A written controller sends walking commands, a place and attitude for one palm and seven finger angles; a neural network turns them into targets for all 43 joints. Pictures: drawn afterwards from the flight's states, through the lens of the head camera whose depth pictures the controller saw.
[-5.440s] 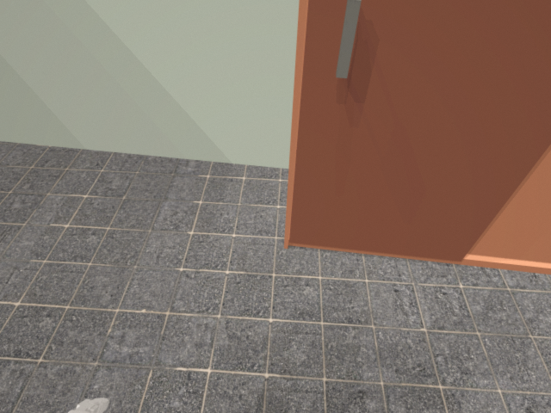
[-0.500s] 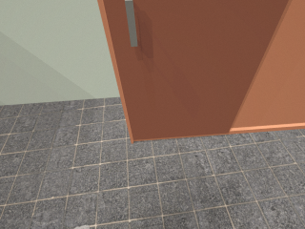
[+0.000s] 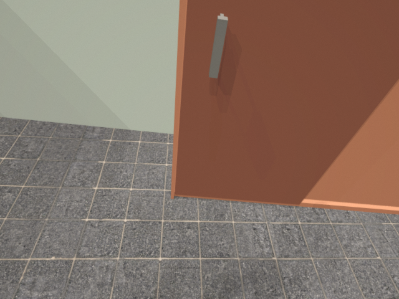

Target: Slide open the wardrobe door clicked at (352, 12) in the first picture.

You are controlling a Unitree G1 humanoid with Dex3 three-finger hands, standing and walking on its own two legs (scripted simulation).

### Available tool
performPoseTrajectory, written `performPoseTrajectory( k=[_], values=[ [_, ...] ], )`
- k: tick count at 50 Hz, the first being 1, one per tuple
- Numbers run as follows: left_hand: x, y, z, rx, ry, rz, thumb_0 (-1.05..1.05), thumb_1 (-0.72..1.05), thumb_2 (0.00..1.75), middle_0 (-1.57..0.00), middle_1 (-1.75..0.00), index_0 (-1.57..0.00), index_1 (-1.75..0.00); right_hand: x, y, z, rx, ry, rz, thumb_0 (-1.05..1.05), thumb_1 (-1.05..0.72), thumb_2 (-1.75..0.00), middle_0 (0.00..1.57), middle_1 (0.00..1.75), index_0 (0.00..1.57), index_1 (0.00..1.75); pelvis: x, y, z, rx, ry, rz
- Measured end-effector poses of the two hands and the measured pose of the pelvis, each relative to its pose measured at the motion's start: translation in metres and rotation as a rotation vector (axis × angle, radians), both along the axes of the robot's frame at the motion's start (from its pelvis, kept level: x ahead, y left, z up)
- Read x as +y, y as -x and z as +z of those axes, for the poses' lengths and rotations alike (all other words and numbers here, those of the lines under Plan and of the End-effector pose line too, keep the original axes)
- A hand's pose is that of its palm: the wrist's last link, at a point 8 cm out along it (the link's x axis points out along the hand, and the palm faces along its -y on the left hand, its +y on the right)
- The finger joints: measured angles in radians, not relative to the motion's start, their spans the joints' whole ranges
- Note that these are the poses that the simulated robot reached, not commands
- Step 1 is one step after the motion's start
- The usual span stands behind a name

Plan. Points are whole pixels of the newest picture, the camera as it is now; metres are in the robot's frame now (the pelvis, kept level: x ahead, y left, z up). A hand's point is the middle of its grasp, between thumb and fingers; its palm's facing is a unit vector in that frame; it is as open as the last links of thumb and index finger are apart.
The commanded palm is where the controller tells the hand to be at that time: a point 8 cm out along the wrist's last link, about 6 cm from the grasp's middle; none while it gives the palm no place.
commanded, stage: take the last steps up to it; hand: left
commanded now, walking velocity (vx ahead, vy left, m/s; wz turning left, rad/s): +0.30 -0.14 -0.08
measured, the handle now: (217, 46) +0.78 +0.02 +0.16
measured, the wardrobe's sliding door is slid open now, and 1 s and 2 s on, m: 0.00 0.00 0.00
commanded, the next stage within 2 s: come to a stop and stand still in 0.60 s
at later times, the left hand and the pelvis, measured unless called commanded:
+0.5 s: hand (167, 241) +0.30 +0.09 -0.18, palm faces -0.05 -0.98 -0.19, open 7.4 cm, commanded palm none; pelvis +0.18 -0.08 -0.02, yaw -2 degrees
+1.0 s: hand (167, 251) +0.28 +0.09 -0.19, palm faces +0.04 -0.99 -0.15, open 7.4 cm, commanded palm none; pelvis +0.28 -0.07 -0.01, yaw -3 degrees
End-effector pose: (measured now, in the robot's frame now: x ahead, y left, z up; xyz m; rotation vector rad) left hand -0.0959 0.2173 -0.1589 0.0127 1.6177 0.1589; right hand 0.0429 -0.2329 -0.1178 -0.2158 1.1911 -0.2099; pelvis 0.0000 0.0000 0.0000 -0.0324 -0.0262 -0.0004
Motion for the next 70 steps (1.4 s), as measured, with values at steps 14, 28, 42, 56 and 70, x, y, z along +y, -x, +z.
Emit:
performPoseTrajectory(
  k=[14,28,42,56,70],
  values=[
    [-0.006,-0.255,0.002,-0.321,-0.046,-0.175,0.0,0.91,0.9,-0.2,-0.3,-0.19,-0.3,0.009,0.073,-0.012,0.389,-0.087,-0.207,0.0,-0.91,-0.9,0.2,0.3,0.2,0.3,-0.024,-0.09,-0.006,0.007,-0.017,-0.043],
    [-0.078,-0.393,0.014,-0.447,-0.106,-0.166,-0.01,0.92,0.9,-0.2,-0.3,-0.2,-0.3,-0.069,-0.101,-0.039,0.273,-0.119,-0.171,0.01,-0.91,-0.9,0.2,0.3,0.2,0.3,-0.086,-0.204,-0.012,-0.004,-0.015,-0.031],
    [-0.079,-0.374,-0.015,-0.231,-0.038,-0.033,0.0,0.91,0.9,-0.2,-0.3,-0.2,-0.3,-0.066,-0.332,-0.012,-0.067,-0.033,0.039,0.0,-0.92,-0.9,0.19,0.3,0.19,0.3,-0.074,-0.293,-0.013,-0.022,0.011,-0.022],
    [-0.068,-0.379,0.005,-0.224,-0.13,-0.095,0.0,0.9,0.9,-0.2,-0.3,-0.2,-0.3,-0.087,-0.303,-0.02,-0.029,-0.052,-0.031,-0.02,-0.93,-0.9,0.2,0.3,0.2,0.3,-0.091,-0.257,-0.008,-0.005,-0.008,-0.058],
    [-0.133,-0.318,0.037,-0.259,-0.152,-0.111,0.0,0.9,0.9,-0.2,-0.3,-0.2,-0.3,-0.15,-0.181,-0.031,0.123,-0.139,-0.112,0.0,-0.91,-0.9,0.2,0.3,0.19,0.3,-0.141,-0.22,0.006,0.002,-0.093,-0.067]
  ],
)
